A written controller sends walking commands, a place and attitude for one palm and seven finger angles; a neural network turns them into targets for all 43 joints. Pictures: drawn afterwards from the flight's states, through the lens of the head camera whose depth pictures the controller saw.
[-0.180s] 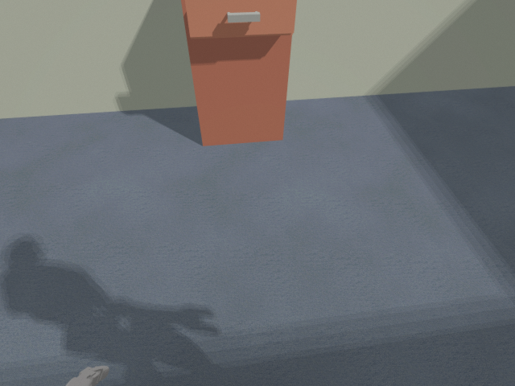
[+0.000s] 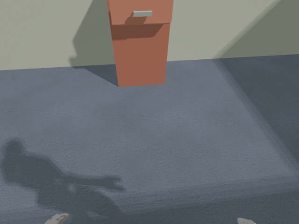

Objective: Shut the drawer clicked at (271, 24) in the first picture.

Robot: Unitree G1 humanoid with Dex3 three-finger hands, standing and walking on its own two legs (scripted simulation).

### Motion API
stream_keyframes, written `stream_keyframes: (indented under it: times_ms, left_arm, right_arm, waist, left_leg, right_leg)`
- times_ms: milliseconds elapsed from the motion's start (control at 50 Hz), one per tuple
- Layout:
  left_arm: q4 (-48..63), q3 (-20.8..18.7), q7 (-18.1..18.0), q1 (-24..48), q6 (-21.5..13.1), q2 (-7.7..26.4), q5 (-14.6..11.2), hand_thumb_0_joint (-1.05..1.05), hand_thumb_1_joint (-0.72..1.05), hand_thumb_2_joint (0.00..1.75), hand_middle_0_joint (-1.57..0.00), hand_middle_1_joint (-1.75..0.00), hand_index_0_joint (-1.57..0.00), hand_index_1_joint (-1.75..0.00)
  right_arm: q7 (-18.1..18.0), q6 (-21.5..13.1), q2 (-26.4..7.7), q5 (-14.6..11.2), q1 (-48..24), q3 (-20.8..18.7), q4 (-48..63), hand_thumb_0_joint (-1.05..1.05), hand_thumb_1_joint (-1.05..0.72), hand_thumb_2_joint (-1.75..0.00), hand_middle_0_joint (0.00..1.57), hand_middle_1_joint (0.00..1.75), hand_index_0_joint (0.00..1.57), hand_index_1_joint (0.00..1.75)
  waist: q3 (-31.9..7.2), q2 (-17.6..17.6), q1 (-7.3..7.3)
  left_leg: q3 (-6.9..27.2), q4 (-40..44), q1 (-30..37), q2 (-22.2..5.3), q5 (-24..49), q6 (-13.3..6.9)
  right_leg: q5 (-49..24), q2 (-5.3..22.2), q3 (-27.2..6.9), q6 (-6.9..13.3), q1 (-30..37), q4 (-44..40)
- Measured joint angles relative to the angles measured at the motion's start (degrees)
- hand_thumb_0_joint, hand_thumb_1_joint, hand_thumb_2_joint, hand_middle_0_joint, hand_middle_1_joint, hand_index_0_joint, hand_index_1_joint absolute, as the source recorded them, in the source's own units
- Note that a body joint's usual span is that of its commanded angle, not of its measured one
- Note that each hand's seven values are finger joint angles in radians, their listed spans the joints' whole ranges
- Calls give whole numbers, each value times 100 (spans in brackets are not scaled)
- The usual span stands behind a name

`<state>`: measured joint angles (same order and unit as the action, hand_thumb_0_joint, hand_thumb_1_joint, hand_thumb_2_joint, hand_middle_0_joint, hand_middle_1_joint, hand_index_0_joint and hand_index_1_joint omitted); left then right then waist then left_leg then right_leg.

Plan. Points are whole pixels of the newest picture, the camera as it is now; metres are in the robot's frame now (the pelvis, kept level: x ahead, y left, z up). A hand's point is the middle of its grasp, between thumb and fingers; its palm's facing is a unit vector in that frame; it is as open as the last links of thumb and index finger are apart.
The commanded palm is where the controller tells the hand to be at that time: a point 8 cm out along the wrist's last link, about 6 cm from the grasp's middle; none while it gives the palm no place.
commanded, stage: stand and wait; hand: left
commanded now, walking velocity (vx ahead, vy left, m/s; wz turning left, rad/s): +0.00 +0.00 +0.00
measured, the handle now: (142, 12) +1.47 +0.14 +0.02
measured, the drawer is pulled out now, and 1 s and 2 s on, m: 0.13 0.13 0.13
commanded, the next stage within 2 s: look at it before walking up in 0.66 s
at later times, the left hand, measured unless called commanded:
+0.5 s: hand out of the picture +0.05 +0.25 -0.15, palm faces -0.03 -0.94 -0.33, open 7.4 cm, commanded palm none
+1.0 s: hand out of the picture +0.05 +0.24 -0.15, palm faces -0.03 -0.94 -0.33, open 7.4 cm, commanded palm none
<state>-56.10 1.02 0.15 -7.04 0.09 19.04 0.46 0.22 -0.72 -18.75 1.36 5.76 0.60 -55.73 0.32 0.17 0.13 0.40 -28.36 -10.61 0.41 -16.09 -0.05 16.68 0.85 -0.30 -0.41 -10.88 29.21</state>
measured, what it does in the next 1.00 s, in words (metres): stands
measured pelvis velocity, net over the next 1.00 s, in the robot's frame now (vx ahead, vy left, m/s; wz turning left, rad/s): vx -0.02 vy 0.00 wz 0.00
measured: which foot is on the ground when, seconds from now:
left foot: down 0.00-1.00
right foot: down 0.00-1.00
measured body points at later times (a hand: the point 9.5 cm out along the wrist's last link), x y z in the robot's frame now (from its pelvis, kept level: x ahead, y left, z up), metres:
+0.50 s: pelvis -0.02 +0.00 +0.01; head -0.02 +0.00 +0.46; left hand +0.05 +0.29 -0.13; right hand +0.06 -0.30 -0.13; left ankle -0.01 +0.12 -0.74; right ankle -0.01 -0.12 -0.74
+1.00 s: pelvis -0.02 +0.00 +0.01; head -0.02 +0.00 +0.46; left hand +0.06 +0.29 -0.13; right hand +0.06 -0.30 -0.13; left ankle -0.01 +0.12 -0.74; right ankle -0.01 -0.12 -0.74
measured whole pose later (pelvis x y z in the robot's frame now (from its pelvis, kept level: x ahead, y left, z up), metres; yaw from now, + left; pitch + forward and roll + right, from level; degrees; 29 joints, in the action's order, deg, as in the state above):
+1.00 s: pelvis -0.02 +0.00 +0.01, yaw +0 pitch -2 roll +0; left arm -62.4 0.6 0.3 -7.9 -0.3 19.4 0.6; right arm 0.4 -0.8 -19.4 0.8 7.4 0.5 -63.6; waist 1.9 0.2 0.0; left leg 0.6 -22.5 -9.3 -0.2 -11.3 0.5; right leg 11.8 0.3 -0.1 -0.1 -9.5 23.2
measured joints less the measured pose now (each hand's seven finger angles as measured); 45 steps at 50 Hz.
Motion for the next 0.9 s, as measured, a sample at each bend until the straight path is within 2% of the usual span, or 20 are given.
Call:
stream_keyframes:
  times_ms: [360,900]
  left_arm:
    - [-464,-50,6,-207,5,57,-3,1,90,89,-20,-30,-20,-30]
    - [-625,-44,15,-77,-30,38,11,1,90,89,-20,-30,-20,-30]
  right_arm:
    - [-5,35,-83,-34,185,-32,-528,1,-90,-90,20,30,21,30]
    - [25,-14,-57,-51,200,-13,-777,1,-90,-90,20,30,21,30]
  waist:
    - [156,5,6]
    - [143,4,-17]
  left_leg:
    - [19,315,98,-54,278,42]
    - [14,558,115,-51,477,45]
  right_leg:
    - [-299,-52,20,33,115,-353]
    - [-486,-48,15,27,119,-571]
